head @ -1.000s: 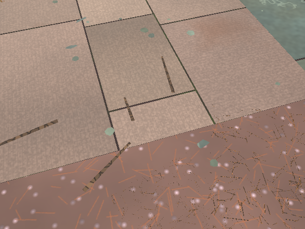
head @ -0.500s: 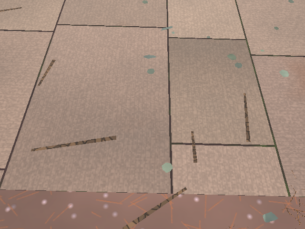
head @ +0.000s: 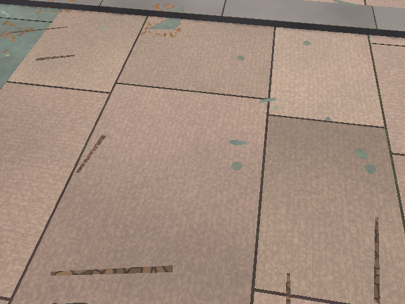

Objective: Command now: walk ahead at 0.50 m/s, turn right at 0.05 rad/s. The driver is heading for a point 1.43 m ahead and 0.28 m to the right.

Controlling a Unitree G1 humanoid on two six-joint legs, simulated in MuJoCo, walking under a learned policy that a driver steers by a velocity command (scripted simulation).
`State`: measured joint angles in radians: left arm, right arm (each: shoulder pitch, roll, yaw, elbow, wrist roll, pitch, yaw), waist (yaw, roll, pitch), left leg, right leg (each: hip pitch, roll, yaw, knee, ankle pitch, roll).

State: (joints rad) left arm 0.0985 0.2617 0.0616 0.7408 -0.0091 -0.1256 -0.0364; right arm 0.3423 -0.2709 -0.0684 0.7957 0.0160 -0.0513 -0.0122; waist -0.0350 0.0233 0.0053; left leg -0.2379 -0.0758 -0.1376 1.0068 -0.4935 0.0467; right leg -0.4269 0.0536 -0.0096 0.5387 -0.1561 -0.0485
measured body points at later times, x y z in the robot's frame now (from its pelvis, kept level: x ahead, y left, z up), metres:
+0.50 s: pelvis +0.26 +0.02 +0.01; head +0.28 +0.03 +0.46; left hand +0.37 +0.29 -0.12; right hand +0.40 -0.27 -0.06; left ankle +0.34 +0.12 -0.73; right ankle +0.13 -0.09 -0.65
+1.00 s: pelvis +0.48 -0.12 +0.00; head +0.51 -0.14 +0.45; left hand +0.76 +0.03 -0.08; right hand +0.39 -0.38 -0.13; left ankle +0.42 +0.08 -0.63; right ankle +0.50 -0.23 -0.73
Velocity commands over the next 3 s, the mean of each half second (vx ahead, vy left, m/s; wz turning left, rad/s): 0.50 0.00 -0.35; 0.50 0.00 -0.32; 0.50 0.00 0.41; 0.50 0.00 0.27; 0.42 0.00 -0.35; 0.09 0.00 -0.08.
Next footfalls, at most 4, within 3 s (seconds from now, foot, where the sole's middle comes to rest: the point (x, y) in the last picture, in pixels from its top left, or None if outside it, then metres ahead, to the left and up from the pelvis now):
0.40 left None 0.38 0.11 -0.76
0.90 right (285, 285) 0.53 -0.25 -0.76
1.42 left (232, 195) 0.89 -0.10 -0.76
1.94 right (274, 137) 1.18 -0.31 -0.76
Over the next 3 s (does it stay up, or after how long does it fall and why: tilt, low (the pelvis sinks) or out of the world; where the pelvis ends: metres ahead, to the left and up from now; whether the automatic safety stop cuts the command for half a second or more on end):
stays up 1.40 -0.26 0.01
